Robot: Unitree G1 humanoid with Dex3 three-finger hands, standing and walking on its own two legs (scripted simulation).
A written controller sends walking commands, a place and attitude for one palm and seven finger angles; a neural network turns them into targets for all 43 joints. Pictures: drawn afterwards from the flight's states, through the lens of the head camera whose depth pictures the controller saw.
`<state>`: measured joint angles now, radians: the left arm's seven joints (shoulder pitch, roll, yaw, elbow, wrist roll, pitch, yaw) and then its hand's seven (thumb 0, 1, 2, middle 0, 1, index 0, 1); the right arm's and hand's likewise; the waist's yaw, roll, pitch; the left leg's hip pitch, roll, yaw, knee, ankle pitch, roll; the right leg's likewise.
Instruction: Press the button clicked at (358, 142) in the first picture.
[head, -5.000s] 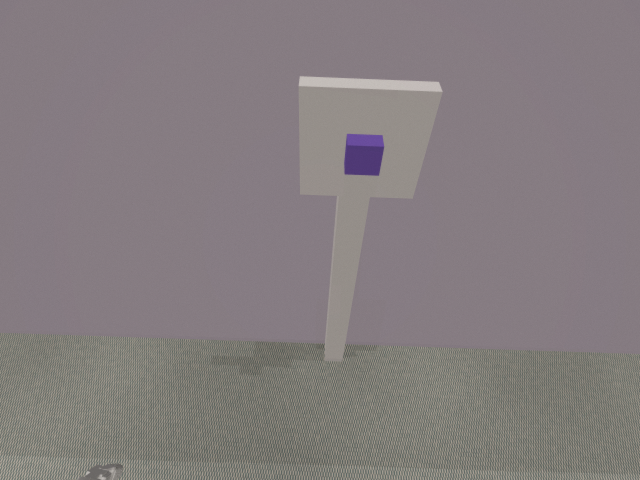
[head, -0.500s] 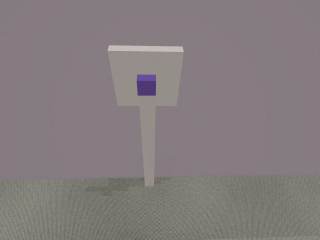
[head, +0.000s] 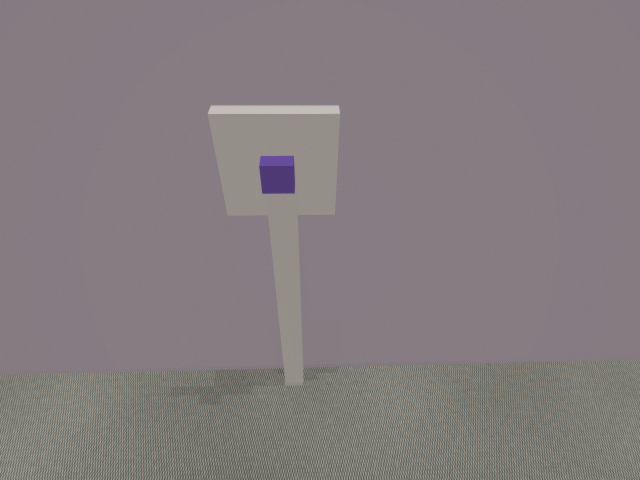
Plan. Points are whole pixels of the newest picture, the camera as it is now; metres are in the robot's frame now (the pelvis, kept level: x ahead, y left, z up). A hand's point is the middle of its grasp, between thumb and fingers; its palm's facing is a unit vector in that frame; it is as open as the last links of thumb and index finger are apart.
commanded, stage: shuffle to correct the standing spot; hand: left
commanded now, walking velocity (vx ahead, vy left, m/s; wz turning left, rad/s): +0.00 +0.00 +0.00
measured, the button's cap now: (277, 173) +0.57 +0.11 +0.10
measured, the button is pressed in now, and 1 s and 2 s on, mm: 0 0 0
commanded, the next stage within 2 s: come to a stop and stand still in 1.18 s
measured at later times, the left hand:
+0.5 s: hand out of the picture -0.06 +0.13 -0.18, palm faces +0.08 -0.99 -0.14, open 7.4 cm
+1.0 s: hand out of the picture +0.09 +0.12 -0.19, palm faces +0.13 -0.98 -0.15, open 7.4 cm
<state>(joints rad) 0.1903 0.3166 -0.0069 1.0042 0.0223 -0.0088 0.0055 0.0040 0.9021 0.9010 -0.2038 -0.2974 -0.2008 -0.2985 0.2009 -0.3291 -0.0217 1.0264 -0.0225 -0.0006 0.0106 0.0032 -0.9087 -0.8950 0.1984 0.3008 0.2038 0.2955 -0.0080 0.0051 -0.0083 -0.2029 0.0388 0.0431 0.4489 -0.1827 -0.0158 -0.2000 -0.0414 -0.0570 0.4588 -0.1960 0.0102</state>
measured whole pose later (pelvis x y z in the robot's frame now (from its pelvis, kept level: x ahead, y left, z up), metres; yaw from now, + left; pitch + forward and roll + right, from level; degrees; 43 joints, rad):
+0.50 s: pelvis +0.03 -0.02 -0.01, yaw +1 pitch -1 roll -1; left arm 0.47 0.12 0.01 1.11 0.03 0.02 0.01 0.00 0.91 0.90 -0.20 -0.30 -0.20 -0.30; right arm 0.36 -0.10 -0.03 1.13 -0.02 0.02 -0.02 0.00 -0.91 -0.89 0.20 0.30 0.21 0.30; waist 0.00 0.00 0.00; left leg -0.27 0.07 0.00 0.57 -0.28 -0.02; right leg -0.23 -0.01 -0.10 0.52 -0.28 -0.02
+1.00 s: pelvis +0.11 -0.04 -0.01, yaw +5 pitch +0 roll -2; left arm 0.32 0.13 0.04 1.02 0.04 0.00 0.03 0.00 0.91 0.90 -0.20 -0.30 -0.20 -0.30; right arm 0.25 -0.14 -0.06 1.08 -0.03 0.01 -0.04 0.01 -0.93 -0.89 0.20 0.30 0.20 0.30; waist 0.00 0.00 0.03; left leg -0.37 0.07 0.17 0.73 -0.35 0.00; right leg -0.15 0.02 -0.21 0.53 -0.38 -0.06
